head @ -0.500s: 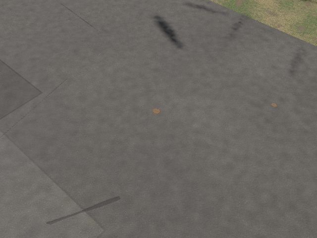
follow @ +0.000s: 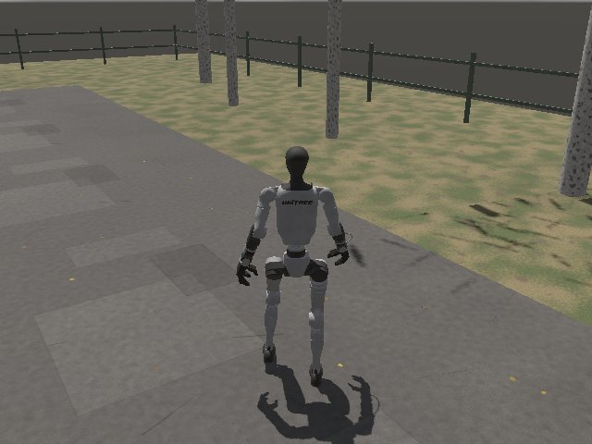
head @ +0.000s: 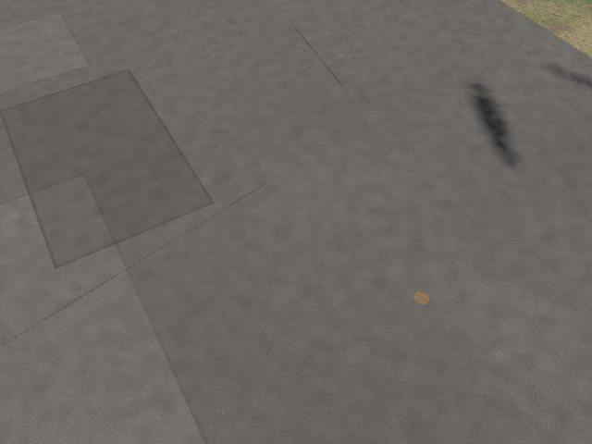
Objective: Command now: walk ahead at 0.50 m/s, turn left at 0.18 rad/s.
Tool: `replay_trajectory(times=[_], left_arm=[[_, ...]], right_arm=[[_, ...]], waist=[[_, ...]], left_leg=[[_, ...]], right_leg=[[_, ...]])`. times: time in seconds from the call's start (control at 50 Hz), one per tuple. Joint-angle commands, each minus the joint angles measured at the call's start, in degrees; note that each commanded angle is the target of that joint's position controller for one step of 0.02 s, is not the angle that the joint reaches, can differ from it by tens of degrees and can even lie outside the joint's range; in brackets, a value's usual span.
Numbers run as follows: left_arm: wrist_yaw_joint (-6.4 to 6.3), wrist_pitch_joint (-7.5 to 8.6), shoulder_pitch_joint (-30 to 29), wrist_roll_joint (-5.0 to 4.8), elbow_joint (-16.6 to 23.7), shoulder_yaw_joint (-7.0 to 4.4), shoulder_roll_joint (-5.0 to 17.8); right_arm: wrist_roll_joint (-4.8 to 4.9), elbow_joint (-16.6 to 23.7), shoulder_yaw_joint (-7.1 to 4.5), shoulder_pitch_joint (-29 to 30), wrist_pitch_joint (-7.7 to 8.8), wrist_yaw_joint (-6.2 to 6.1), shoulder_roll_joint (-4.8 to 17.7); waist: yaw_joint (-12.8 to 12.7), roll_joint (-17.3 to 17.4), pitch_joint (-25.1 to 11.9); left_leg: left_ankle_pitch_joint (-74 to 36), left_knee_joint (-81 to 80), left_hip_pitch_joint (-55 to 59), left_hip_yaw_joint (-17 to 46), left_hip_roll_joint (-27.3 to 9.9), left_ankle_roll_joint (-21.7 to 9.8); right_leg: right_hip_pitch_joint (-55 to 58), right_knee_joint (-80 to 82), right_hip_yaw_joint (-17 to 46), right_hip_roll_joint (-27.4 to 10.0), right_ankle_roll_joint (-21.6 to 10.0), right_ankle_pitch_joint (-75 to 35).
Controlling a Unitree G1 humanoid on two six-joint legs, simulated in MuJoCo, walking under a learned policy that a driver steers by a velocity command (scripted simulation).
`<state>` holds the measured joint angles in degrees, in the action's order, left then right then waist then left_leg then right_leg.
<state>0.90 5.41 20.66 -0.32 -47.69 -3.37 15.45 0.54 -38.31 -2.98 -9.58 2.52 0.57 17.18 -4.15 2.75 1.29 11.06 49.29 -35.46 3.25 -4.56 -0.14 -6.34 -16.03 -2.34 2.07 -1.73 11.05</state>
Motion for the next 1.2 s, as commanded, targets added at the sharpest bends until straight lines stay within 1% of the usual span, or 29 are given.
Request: replay_trajectory(times=[0.02, 0.06, 0.12, 0.14, 0.16, 0.18, 0.2, 0.22, 0.24, 0.26, 0.3, 0.32, 0.36, 0.42, 0.46, 0.52, 0.56, 0.6, 0.62, 0.64, 0.66, 0.68, 0.7, 0.74, 0.76, 0.78, 0.88, 1.02, 1.2], left_arm=[[-0.27, 0.66, -4.22, -0.7, 3.82, -2.2, 10.33], [-0.24, 0.23, -1.73, -1.12, 2.48, -2.3, 11.08], [-0.37, -0.66, -0.07, -1.57, 0.87, -2.51, 12.03], [-0.44, -1.05, 0.17, -1.66, 0.46, -2.53, 12.28], [-0.57, -1.4, -0.49, -1.77, 0.31, -2.42, 12.48], [-0.64, -1.55, -0.12, -1.55, 0.22, -1.87, 11.29], [-0.65, -1.35, -0.61, -0.27, 1.71, -0.43, 8.09], [-0.7, -0.48, 5.55, -0.13, 3.11, 1.51, 1.51], [-0.67, 0.15, 3.76, -1.52, 2.12, 0.16, 7.27], [-0.62, 0.38, -0.5, -2.41, 3.48, -0.85, 10.06], [-1.18, -0.1, -3.58, -0.63, 3.69, -1.01, 9.08], [-1.3, -0.92, -2.39, -0.36, 3.17, -1.11, 8.26], [-1.39, -2.44, -0.48, -0.29, 2.34, -0.51, 5.18], [-1.37, -3.25, -3.95, 0.59, 3.58, 0.45, 2.85], [-0.9, -3.1, -7.49, 0.65, 4.14, 0.95, 2.39], [-0.46, -3.17, -11.46, 0.55, 5.04, 0.7, 3.98], [-0.35, -3.18, -13.02, 0.8, 5.64, 0.39, 5.09], [-0.37, -3.12, -11.51, 1.33, 4.94, -0.05, 5.71], [-0.81, -3.08, -10.69, 1.63, 4.61, -0.72, 8.06], [-1.38, -3.35, -10.73, 1.92, 5.15, -1.36, 11.55], [-1.62, -4.11, -11.05, 2.07, 4.59, -0.54, 8.32], [-1.41, -4.81, -11.93, 1.17, 4.52, 0.37, 4.43], [-1.08, -5.17, -13.95, 0.92, 4.18, 0.73, 3.68], [-0.34, -5.23, -18.99, 0.73, 4.93, 0.38, 4.96], [-0.13, -4.94, -19.51, 0.67, 4.98, 0.22, 5.2], [-0.04, -4.59, -18.99, 0.72, 4.23, 0.08, 5.53], [-0.76, -3.95, -17.43, 0.52, 0.73, -0.11, 4.75], [-1.43, -5.13, -19.19, 0.37, -2.66, -0.39, 4.31], [-2.51, -6.07, -19.27, 0.34, -6.71, -0.58, 4.09]], right_arm=[[0.07, 4.15, 0.47, 4.0, 1.3, 0.77, 1.02], [0.42, 5.07, 0.37, 7.24, 1.49, 1.08, 1.68], [0.61, 6.28, -0.07, 9.64, 1.63, 1.5, 3.09], [0.51, 6.21, -0.4, 8.86, 1.77, 1.51, 3.74], [0.29, 5.28, -1.15, 5.11, 1.92, 1.36, 4.85], [-0.02, 2.93, -2.56, -2.5, 1.91, 0.91, 7.27], [-0.81, 1.23, -3.95, -12.81, 1.75, 0.15, 11.43], [-1.44, 0.76, -4.64, -15.58, 1.19, -0.13, 16.21], [-0.97, 0.56, -3.48, -16.13, 1.28, 0.04, 11.19], [-0.72, 0.37, -2.48, -12.37, 1.59, 0.16, 8.86], [-1.26, 0.39, -1.42, -4.9, 2.04, 0.72, 5.5], [-1.44, 0.29, -1.09, -2.85, 2.34, 0.92, 4.16], [-1.36, -0.93, -1.2, -1.5, 3.17, 0.95, 3.91], [-1.17, -2.89, -1.54, 0.25, 3.05, 0.07, 5.33], [-1.2, -4.1, -1.61, -0.43, 2.43, -0.47, 6.03], [-0.88, -6.76, -1.7, -3.26, 1.59, -0.62, 7.16], [-0.39, -8.12, -1.76, -3.36, 1.0, -0.61, 7.6], [0.47, -9.06, -1.43, -2.44, 0.42, -0.79, 6.72], [-0.11, -10.02, -0.96, -5.34, 0.5, -0.82, 5.23], [-1.88, -10.39, -0.46, -9.58, 1.06, -0.72, 3.92], [-2.0, -11.88, 0.55, -14.05, 0.86, -0.87, 0.75], [-1.72, -11.8, 0.51, -11.04, -0.02, -1.19, 1.98], [-1.11, -11.22, 0.35, -9.09, -1.03, -1.46, 2.56], [-1.2, -11.83, 0.15, -8.29, -2.99, -2.03, 3.81], [-1.21, -12.52, -0.23, -8.06, -3.48, -2.18, 5.29], [-1.18, -12.97, -0.27, -7.68, -3.62, -2.27, 5.33], [-0.91, -15.29, -0.12, -6.9, -3.27, -2.53, 3.96], [-0.95, -18.31, 0.02, -6.78, -3.8, -2.76, 2.87], [-1.06, -21.39, 0.68, -8.11, -2.64, -2.86, 1.79]], waist=[[1.1, -6.79, 0.87], [0.03, -6.9, 1.25], [0.52, -7.37, 2.04], [1.53, -7.41, 1.69], [4.37, -7.15, -0.15], [8.04, -6.02, -4.85], [12.49, -1.13, -13.06], [9.44, 13.98, -19.94], [11.5, 9.46, -19.35], [10.55, 7.08, -11.06], [6.41, 3.31, -5.14], [4.34, 3.46, -4.64], [2.27, 2.44, -5.23], [1.56, 1.9, -4.14], [3.0, 2.43, -4.54], [4.63, 1.83, -5.04], [4.61, 1.8, -4.56], [2.81, 0.8, -4.82], [3.26, -2.05, -5.87], [6.03, -7.37, -9.26], [7.21, -12.87, -13.18], [5.61, -11.56, -12.5], [6.09, -10.78, -10.71], [7.04, -8.77, -6.42], [6.51, -7.3, -4.75], [6.18, -6.4, -4.46], [5.27, -3.45, -7.2], [5.41, -2.81, -3.5], [4.85, -2.83, -0.76]], left_leg=[[-8.45, -9.79, 2.71, -1.49, -0.16, 0.33], [-10.58, -13.36, 4.38, -2.15, 0.64, 0.11], [-7.6, -17.24, 5.5, -2.29, 1.37, -1.81], [-6.23, -18.75, 8.41, -2.71, 1.98, -2.52], [-6.11, -21.12, 14.81, -3.83, 3.33, -3.51], [-6.01, -22.08, 26.23, -4.51, 4.31, -4.85], [-6.0, -20.66, 42.57, 4.93, -5.0, -8.07], [4.77, -26.73, 57.54, 29.92, -19.05, -15.58], [13.12, -31.17, 54.52, 36.19, -18.94, -16.09], [5.37, -31.61, 48.11, 27.61, -17.17, -14.29], [-19.76, -31.89, 35.96, 14.07, -12.28, -12.65], [-28.4, -32.58, 31.95, 9.35, -10.45, -12.14], [-38.02, -34.0, 27.49, 4.87, -9.72, -12.83], [-41.57, -35.33, 24.42, -0.98, -7.97, -12.75], [-40.39, -35.55, 24.19, -3.65, -6.39, -11.83], [-37.17, -34.41, 27.26, -2.78, -7.48, -11.52], [-34.45, -32.07, 28.78, -1.53, -8.44, -11.15], [-28.16, -27.26, 28.47, -1.52, -6.73, -8.84], [-22.87, -23.98, 27.23, -2.38, -3.74, -6.07], [-10.59, -19.67, 22.49, -4.41, 0.21, -3.05], [4.72, -17.04, 18.33, -4.94, 2.54, -0.07], [11.5, -16.91, 18.15, -3.96, 2.73, 1.14], [11.03, -18.6, 17.92, -3.33, 2.36, 1.13], [4.82, -24.3, 21.77, -2.96, 2.0, 0.35], [4.18, -24.93, 22.15, -3.05, 1.93, -0.18], [2.52, -25.19, 23.05, -3.02, 1.94, -0.44], [-6.18, -25.16, 25.55, -3.06, 1.23, -0.11], [-1.59, -26.4, 24.45, -3.62, 1.55, -0.37], [3.9, -28.28, 21.19, -3.75, 1.45, -0.6]], right_leg=[[-2.39, 8.28, 8.22, -13.58, -9.86, -10.64], [-0.98, 7.74, 7.74, -14.44, -9.24, -10.53], [3.2, 5.6, 8.13, -16.81, -7.93, -12.08], [3.58, 3.62, 8.54, -17.03, -7.35, -14.89], [3.02, -1.05, 7.55, -15.94, -6.29, -21.7], [0.36, -10.33, 5.54, -13.08, -4.82, -27.24], [-9.84, -26.94, 3.13, -9.73, -2.36, -16.14], [-29.95, -47.04, 1.64, -0.47, 1.36, 18.57], [-35.47, -55.3, 9.26, -1.94, 1.27, 22.16], [-38.32, -56.66, 9.21, -3.84, 1.05, 17.98], [-33.47, -52.06, 7.13, -7.08, 2.07, 11.95], [-29.43, -50.07, 7.03, -8.0, 2.54, 10.79], [-24.27, -46.57, 6.03, -7.53, 3.59, 8.7], [-21.74, -34.74, 4.98, -7.47, 4.31, 1.27], [-18.41, -26.52, 3.75, -6.61, 3.99, -5.82], [-16.23, -20.2, 3.9, -5.4, 3.26, -9.41], [-15.46, -17.35, 4.06, -4.98, 1.93, -7.4], [-9.95, -9.93, 3.07, -4.01, -0.1, -11.88], [-4.39, -6.99, 5.57, -6.13, -1.5, -25.93], [4.21, -11.23, 10.47, -12.08, -4.33, -44.41], [9.05, -12.15, 15.97, -16.59, -10.7, -44.04], [6.93, -10.35, 17.88, -16.98, -12.25, -36.18], [4.13, -8.82, 17.86, -15.77, -11.21, -26.13], [-3.65, -7.83, 14.61, -11.66, -7.01, -13.37], [-5.02, -8.32, 11.95, -9.39, -5.14, -12.66], [-5.11, -9.34, 10.5, -8.22, -4.1, -15.16], [-0.38, -13.16, 8.11, -6.89, -4.48, -26.81], [-2.24, -11.75, 7.22, -5.76, -3.94, -17.89], [-1.64, -10.51, 6.43, -4.55, -2.56, -10.37]])
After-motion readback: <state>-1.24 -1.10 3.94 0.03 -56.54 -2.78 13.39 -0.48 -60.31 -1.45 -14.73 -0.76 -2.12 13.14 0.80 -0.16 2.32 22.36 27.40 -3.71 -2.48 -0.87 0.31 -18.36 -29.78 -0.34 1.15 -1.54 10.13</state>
